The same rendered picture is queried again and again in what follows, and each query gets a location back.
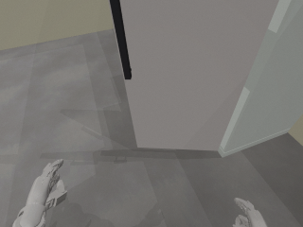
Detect right robot hand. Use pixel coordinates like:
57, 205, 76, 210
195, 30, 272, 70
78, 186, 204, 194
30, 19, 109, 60
232, 198, 268, 227

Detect fridge door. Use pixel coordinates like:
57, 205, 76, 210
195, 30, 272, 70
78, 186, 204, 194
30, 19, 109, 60
108, 0, 279, 151

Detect left robot hand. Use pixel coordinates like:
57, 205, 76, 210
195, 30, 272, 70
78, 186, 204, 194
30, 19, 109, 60
26, 159, 67, 211

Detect handle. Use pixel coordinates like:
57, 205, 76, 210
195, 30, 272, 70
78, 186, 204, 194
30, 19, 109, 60
109, 0, 132, 79

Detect left robot forearm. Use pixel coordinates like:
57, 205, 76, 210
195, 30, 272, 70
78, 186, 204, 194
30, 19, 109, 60
12, 203, 46, 227

